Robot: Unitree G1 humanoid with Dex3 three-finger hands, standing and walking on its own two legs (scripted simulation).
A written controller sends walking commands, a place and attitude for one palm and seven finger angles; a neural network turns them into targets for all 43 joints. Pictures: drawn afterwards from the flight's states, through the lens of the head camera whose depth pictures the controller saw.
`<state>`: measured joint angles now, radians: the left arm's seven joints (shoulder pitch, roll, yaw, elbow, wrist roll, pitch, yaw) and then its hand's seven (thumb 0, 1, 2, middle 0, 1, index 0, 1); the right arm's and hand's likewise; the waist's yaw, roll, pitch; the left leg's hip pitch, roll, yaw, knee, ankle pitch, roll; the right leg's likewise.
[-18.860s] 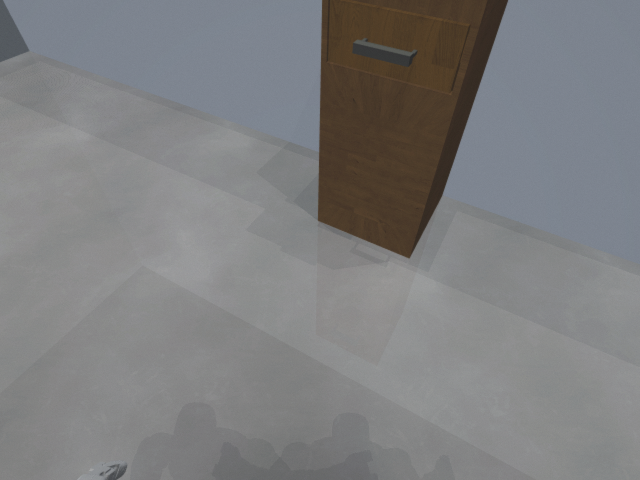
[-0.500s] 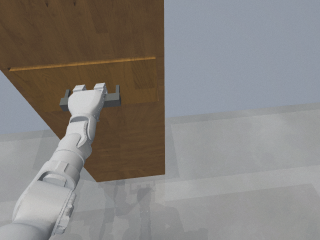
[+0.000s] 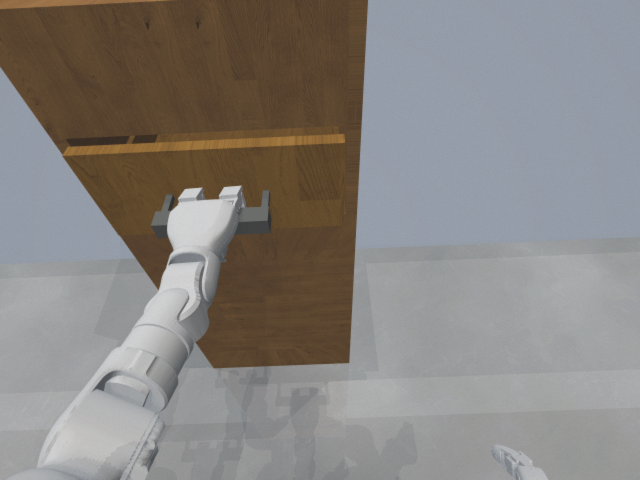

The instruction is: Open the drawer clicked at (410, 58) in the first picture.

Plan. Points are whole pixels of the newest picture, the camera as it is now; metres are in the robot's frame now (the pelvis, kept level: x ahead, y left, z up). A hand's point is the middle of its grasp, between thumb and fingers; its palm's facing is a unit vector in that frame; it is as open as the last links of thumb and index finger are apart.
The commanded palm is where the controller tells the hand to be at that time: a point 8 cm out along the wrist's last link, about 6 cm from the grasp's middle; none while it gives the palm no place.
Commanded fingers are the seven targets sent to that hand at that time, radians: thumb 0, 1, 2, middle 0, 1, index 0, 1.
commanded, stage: pull the drawer open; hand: left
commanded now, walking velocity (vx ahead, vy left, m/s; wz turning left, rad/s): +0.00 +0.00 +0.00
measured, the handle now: (215, 210) +0.48 +0.17 +0.05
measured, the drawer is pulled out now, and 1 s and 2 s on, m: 0.03 0.08 0.16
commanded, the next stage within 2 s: none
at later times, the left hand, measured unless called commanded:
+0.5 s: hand (216, 249) +0.42 +0.16 +0.04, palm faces -0.02 -0.04 -1.00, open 6.4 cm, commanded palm +0.37 +0.16 +0.10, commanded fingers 0.00 0.90 0.90 -0.40 -1.35 -0.40 -1.35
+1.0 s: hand (212, 276) +0.37 +0.16 +0.04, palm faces -0.01 -0.06 -1.00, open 6.4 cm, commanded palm +0.35 +0.17 +0.10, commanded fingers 0.00 0.90 0.90 -0.40 -1.35 -0.40 -1.35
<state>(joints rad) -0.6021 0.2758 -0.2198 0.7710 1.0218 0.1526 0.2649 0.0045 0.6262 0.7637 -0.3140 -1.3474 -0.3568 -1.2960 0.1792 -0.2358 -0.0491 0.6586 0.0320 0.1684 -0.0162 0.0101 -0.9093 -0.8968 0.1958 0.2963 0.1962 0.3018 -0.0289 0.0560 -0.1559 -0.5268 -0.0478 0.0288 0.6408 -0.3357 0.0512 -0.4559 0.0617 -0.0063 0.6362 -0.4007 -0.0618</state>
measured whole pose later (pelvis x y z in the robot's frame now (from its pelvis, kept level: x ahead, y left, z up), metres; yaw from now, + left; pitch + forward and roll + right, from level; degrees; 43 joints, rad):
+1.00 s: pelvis +0.00 +0.00 +0.00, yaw +0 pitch +10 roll +1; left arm -0.39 0.26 -0.29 0.51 1.02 0.22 0.25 0.01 0.63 0.77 -0.30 -1.35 -0.35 -1.30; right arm 0.10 -0.24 -0.04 0.64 0.04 0.17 -0.01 0.01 -0.91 -0.90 0.19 0.30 0.20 0.30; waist 0.02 0.06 -0.15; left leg -0.47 -0.05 0.03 0.63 -0.34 0.05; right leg -0.40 0.06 -0.01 0.63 -0.41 -0.06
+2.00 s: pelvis -0.01 -0.01 +0.00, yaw +0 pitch +6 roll +1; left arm -0.09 0.28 -0.30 0.21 1.02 0.20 0.24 0.03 0.61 0.77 -0.30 -1.35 -0.35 -1.29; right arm 0.03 -0.20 0.00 0.63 0.03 0.13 0.00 0.01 -0.91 -0.90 0.19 0.30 0.20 0.30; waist 0.06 0.07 -0.13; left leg -0.40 -0.05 0.03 0.62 -0.33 0.04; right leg -0.35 0.06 0.00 0.64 -0.40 -0.07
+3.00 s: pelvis -0.02 -0.02 -0.01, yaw -2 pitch +6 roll +1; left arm 0.62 0.31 -0.21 -0.37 1.05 0.08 0.31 0.07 0.62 0.76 -0.23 -1.35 -0.34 -1.27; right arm 0.10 -0.23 0.01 0.52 -0.02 0.08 0.11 0.02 -0.91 -0.90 0.20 0.30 0.20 0.30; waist 0.08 0.08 -0.14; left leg -0.47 -0.01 0.05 0.76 -0.39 0.02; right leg -0.42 0.10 0.02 0.78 -0.46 -0.10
